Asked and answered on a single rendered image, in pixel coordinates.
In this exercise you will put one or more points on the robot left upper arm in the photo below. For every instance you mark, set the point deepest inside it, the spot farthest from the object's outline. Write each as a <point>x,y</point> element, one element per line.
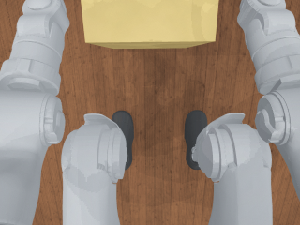
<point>30,122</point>

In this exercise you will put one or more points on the robot right upper arm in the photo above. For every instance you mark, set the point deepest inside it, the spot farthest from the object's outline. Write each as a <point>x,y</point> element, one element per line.
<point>278,121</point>

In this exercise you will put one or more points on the right robot forearm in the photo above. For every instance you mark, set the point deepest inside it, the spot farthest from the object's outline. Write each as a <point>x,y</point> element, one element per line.
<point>273,43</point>

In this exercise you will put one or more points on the carton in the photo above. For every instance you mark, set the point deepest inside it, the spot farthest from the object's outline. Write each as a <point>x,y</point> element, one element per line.
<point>149,24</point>

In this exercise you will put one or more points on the left robot forearm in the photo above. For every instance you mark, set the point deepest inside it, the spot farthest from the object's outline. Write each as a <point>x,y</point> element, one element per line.
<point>37,49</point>

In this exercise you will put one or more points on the left robot shin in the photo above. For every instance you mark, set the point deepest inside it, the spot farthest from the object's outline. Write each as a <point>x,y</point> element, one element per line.
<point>90,119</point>

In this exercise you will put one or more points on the robot left foot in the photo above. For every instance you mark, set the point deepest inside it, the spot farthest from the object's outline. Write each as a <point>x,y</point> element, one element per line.
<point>124,120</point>

